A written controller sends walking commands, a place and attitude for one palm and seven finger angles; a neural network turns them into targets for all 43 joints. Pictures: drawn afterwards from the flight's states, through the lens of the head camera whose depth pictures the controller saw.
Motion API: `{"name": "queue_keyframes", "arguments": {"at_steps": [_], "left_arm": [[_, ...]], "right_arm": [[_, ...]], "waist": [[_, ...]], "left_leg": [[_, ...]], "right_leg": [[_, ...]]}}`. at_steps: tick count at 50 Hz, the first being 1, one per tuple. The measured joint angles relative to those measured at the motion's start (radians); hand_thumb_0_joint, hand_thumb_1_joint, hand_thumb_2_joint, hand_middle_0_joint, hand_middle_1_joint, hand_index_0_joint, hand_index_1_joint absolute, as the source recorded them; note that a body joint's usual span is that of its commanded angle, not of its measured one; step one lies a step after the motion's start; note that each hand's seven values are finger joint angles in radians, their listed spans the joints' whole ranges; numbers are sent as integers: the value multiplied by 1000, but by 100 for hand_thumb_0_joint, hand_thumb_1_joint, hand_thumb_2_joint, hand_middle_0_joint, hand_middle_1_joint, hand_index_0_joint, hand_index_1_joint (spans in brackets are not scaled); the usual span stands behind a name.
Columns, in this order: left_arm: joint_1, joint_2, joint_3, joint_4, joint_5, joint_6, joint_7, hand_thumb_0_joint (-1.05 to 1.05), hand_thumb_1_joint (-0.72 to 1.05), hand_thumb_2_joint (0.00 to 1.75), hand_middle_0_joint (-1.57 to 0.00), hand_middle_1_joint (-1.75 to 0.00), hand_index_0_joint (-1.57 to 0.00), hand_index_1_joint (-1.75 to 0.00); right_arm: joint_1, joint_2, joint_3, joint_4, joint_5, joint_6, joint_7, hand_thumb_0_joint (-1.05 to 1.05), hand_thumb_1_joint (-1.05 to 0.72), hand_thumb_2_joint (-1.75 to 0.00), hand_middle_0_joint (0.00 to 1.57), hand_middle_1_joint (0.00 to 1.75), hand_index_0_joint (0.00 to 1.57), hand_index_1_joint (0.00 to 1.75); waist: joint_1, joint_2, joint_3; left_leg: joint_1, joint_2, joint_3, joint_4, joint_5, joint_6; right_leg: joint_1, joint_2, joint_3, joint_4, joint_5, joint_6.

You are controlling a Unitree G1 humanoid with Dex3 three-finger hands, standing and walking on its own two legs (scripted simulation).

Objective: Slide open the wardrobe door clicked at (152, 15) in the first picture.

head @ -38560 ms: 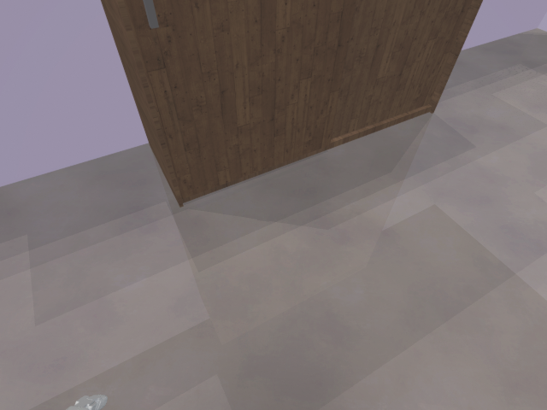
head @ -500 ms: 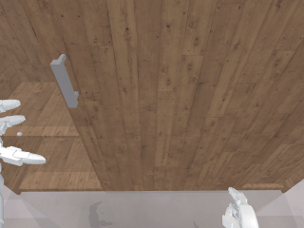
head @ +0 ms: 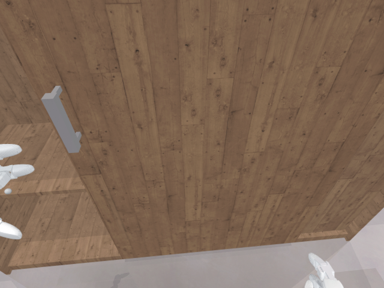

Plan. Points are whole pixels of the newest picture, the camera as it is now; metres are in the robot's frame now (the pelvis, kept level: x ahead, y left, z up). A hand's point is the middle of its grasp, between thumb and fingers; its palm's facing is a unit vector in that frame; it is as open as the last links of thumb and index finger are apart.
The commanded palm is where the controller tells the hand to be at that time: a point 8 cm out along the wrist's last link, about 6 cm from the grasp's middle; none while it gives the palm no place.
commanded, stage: draw the hand back to the body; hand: left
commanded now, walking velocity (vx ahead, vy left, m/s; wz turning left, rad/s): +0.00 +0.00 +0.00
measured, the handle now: (66, 119) +0.42 +0.33 +0.16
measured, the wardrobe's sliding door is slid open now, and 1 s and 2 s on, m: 0.55 0.55 0.55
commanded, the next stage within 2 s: step back with the hand held close in 1.32 s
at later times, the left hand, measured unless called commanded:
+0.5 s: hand out of the picture +0.18 +0.33 +0.15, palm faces +0.53 -0.78 -0.33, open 13.1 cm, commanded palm +0.14 +0.35 +0.17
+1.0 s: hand (37, 200) +0.20 +0.26 +0.17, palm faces +0.43 -0.82 -0.37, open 8.2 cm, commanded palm +0.15 +0.30 +0.19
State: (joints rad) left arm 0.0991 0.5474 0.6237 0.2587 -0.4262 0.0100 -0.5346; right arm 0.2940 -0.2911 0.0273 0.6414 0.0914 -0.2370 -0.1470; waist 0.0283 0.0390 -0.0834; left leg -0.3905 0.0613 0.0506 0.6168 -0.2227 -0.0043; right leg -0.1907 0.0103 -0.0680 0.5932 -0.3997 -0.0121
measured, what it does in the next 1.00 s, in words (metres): stands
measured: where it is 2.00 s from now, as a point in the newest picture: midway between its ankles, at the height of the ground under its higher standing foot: outside the picture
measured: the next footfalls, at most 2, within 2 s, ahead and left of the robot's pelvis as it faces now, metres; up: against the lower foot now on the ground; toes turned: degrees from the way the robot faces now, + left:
none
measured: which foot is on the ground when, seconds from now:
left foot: down 0.00-1.00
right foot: down 0.00-1.00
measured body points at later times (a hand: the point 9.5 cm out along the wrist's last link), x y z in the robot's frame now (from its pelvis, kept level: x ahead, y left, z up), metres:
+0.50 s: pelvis -0.01 +0.03 +0.01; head -0.03 +0.02 +0.46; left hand +0.15 +0.37 +0.17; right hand +0.19 -0.17 -0.06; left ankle +0.06 +0.13 -0.73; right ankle -0.05 -0.10 -0.73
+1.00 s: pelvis +0.01 +0.01 +0.02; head -0.02 -0.01 +0.47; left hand +0.17 +0.31 +0.19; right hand +0.20 -0.22 -0.06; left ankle +0.06 +0.13 -0.73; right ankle -0.05 -0.10 -0.73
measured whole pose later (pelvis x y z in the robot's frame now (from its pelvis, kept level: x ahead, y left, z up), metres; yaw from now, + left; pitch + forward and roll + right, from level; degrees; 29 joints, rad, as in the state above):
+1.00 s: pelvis +0.01 +0.01 +0.02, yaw -1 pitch -5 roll +0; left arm 0.48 0.35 0.32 -0.40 -0.09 -0.07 0.10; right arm 0.19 -0.24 0.02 0.64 0.00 -0.12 -0.09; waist 0.07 0.04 0.01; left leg -0.16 0.03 0.08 0.40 -0.15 0.00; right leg 0.03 -0.01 -0.04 0.37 -0.31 -0.01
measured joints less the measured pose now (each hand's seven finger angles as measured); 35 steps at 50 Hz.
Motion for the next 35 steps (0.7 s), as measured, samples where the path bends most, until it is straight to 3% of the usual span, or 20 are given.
{"name": "queue_keyframes", "arguments": {"at_steps": [6,13,17,19,22,28,35], "left_arm": [[67,-56,-39,-152,-7,32,69,-2,-55,20,-25,-115,-25,-115],[94,-113,-111,-303,30,74,149,-2,-52,21,-25,-113,-25,-113],[135,-122,-175,-387,198,17,394,-2,-44,25,-25,-109,-25,-109],[173,-139,-192,-428,250,-6,493,-2,-39,28,-25,-106,-25,-106],[225,-164,-217,-482,298,-34,583,-2,-29,32,-24,-100,-25,-100],[246,-187,-250,-504,338,-60,652,-1,-9,42,-24,-88,-24,-89],[279,-189,-264,-538,348,-67,664,-1,15,54,-23,-74,-23,-74]], "right_arm": [[-11,1,-1,-33,2,-34,11,2,-91,-90,20,30,20,30],[-63,39,38,-29,-7,-53,5,2,-91,-90,20,30,20,30],[-102,63,50,-22,-46,-37,30,2,-90,-90,21,30,20,30],[-113,73,52,-20,-59,-21,42,2,-90,-90,21,30,20,30],[-111,81,47,-10,-71,5,52,2,-90,-90,21,30,20,30],[-96,76,35,30,-80,59,53,2,-90,-90,21,30,20,30],[-88,63,13,37,-84,88,58,2,-90,-90,21,30,20,30]], "waist": [[18,-4,4],[45,-13,31],[47,-5,57],[47,-3,68],[54,-2,79],[65,-1,98],[47,-1,103]], "left_leg": [[18,-13,1,-9,5,14],[46,-31,-8,-37,28,24],[68,-35,-11,-71,46,26],[81,-37,-6,-95,60,29],[104,-43,3,-123,72,32],[153,-52,12,-164,82,36],[197,-49,26,-193,82,30]], "right_leg": [[24,-12,-1,-18,10,9],[58,-25,-14,-46,30,17],[83,-25,-15,-89,57,20],[90,-27,-9,-106,68,22],[106,-32,-1,-126,78,25],[149,-41,6,-158,85,29],[186,-39,20,-187,90,25]]}}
